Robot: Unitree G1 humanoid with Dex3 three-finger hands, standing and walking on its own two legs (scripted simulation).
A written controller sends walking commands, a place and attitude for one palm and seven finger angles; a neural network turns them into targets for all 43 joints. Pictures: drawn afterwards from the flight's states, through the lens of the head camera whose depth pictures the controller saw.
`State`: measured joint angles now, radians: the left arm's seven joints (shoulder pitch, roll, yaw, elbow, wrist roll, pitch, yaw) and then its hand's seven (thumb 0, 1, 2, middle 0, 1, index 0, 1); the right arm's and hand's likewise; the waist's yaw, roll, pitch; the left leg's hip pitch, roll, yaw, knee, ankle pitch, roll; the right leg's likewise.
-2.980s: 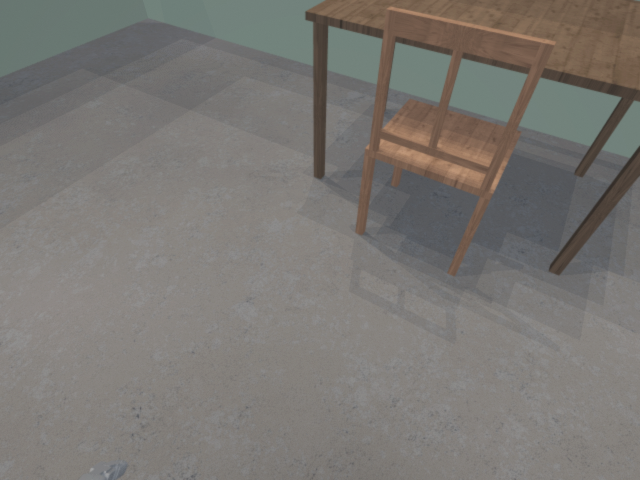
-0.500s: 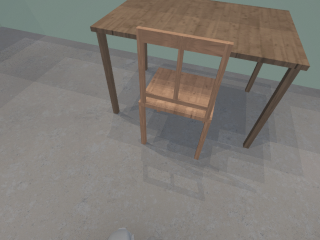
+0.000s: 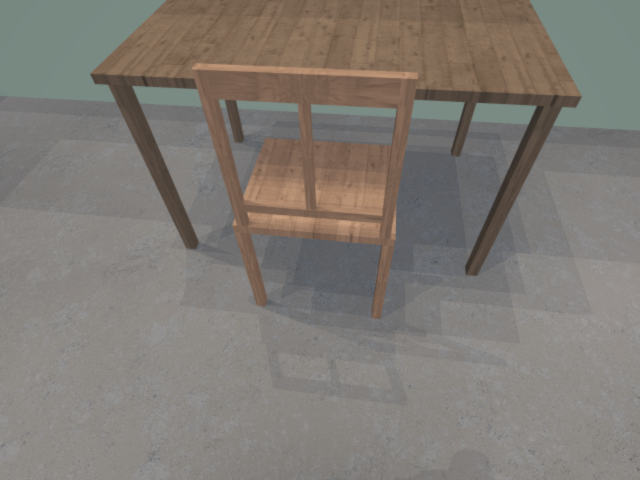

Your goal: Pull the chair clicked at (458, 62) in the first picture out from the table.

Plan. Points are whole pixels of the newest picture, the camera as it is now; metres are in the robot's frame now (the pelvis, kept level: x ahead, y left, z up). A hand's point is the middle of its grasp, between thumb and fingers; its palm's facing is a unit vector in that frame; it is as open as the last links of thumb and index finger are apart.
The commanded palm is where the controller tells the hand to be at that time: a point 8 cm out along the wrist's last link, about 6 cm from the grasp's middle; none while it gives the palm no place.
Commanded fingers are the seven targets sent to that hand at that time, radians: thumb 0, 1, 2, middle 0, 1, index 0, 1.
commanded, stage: take the last steps up to it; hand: left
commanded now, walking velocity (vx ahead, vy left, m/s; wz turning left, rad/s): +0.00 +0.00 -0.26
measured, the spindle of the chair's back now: (308, 161) +0.76 +0.08 -0.08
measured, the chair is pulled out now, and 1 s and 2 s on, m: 0.00 0.00 0.00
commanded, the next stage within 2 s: come to a stop and stand still in 0.94 s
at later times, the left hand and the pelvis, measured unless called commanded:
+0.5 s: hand out of the picture +0.14 +0.17 -0.16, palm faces -0.08 -0.98 -0.15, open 7.4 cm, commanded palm none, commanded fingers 0.00 0.90 0.90 -0.20 -0.30 -0.20 -0.30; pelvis +0.07 -0.01 +0.02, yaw -6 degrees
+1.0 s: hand (276, 430) +0.22 +0.09 -0.17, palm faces -0.03 -0.99 -0.14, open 7.3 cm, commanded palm none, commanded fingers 0.00 0.90 0.90 -0.20 -0.30 -0.20 -0.30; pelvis +0.22 -0.07 +0.01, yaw -6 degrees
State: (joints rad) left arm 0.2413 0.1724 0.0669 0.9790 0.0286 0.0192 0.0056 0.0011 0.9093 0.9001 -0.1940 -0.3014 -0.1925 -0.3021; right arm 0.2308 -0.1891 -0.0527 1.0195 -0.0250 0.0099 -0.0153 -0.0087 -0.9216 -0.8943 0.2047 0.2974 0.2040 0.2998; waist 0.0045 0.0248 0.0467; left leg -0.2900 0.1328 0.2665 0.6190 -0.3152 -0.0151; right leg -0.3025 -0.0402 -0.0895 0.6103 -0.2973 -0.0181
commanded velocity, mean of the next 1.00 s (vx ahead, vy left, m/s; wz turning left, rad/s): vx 0.23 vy -0.03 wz -0.08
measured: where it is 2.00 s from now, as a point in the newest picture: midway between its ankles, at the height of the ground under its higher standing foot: outside the picture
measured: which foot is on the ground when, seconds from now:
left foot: up 0.00-0.28, down 0.30-0.66, up 0.68-1.00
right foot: down 0.00-0.32, up 0.34-0.64, down 0.66-1.00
